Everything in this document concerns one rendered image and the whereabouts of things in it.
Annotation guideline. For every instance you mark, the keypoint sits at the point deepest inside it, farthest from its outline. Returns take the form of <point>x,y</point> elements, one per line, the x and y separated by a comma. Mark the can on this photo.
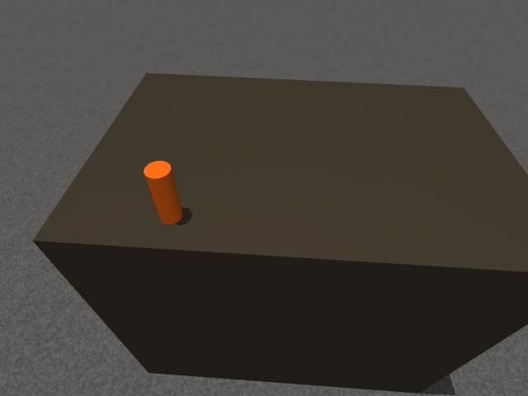
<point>164,191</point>

